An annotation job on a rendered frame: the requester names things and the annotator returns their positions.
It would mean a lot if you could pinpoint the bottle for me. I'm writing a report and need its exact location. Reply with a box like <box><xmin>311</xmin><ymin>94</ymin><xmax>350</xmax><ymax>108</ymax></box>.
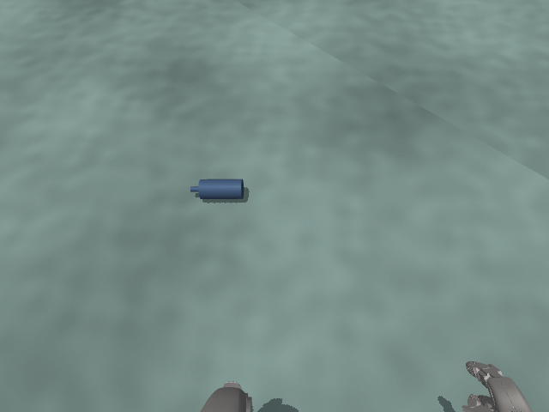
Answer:
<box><xmin>190</xmin><ymin>179</ymin><xmax>244</xmax><ymax>199</ymax></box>

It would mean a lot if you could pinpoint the right robot hand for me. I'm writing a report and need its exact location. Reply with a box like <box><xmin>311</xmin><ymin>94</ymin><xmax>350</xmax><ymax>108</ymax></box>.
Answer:
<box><xmin>462</xmin><ymin>361</ymin><xmax>532</xmax><ymax>412</ymax></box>

